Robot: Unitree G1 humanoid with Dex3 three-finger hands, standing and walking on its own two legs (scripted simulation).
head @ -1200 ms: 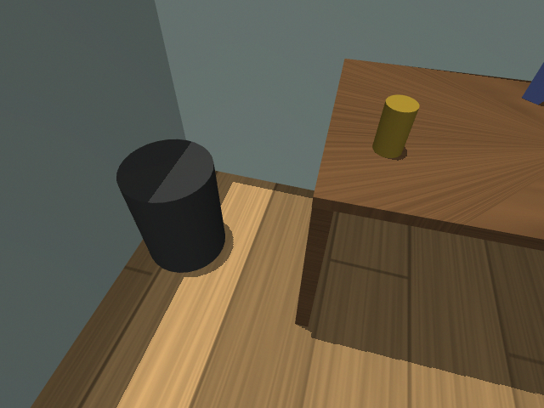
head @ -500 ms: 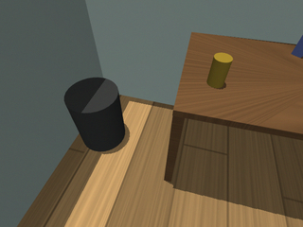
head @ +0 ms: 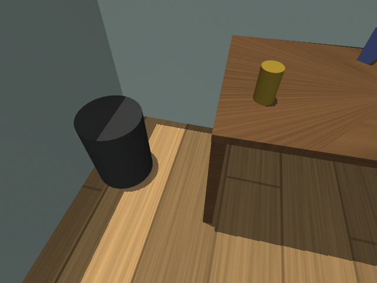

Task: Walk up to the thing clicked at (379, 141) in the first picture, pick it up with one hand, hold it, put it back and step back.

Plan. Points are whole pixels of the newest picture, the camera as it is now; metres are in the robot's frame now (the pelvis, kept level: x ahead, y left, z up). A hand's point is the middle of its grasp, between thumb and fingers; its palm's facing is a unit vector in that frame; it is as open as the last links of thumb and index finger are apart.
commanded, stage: walk up
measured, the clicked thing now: (267, 83) +0.72 -0.24 +0.02
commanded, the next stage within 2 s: none
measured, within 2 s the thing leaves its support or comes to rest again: neither
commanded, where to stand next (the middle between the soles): +0.03 +0.00 m, yaw -19 degrees
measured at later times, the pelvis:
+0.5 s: pelvis +0.00 +0.00 -0.02, yaw -12 degrees
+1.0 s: pelvis +0.00 +0.02 -0.02, yaw -18 degrees
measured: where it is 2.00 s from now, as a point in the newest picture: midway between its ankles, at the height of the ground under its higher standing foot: outside the picture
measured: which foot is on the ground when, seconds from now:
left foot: down 0.00-0.40, up 0.42-0.64, down 0.66-1.00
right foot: down 0.00-0.14, up 0.16-0.36, down 0.38-0.70, up 0.72-0.94, down 0.96-1.00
